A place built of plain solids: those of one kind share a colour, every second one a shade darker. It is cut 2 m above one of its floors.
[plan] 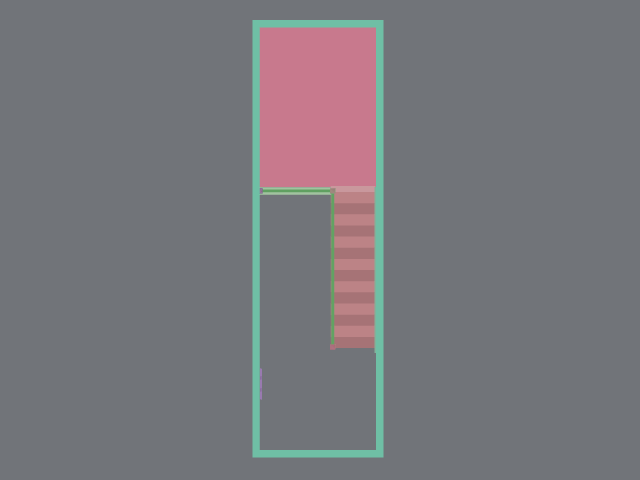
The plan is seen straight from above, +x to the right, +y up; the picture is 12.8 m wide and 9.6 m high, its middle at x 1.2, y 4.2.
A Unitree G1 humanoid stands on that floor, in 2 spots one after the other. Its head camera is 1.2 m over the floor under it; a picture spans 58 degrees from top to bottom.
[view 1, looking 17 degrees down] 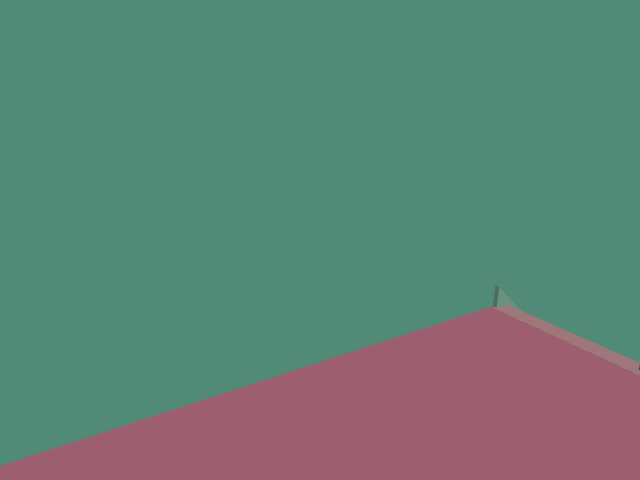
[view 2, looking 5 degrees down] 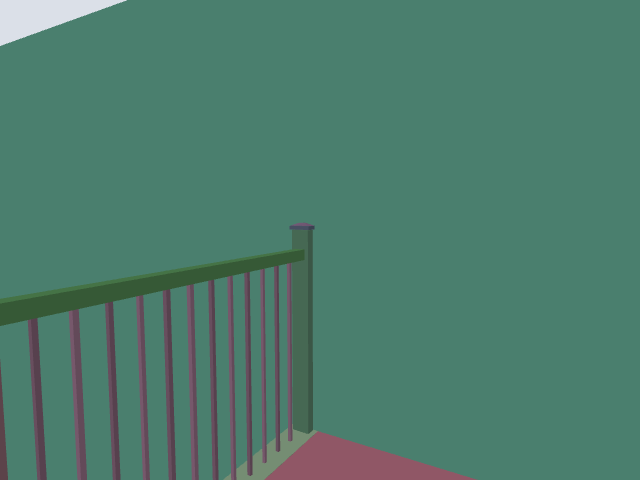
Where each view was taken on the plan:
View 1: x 0.71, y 7.45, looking -30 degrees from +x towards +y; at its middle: wall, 1.95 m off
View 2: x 1.88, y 6.36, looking -150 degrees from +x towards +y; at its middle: wall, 2.18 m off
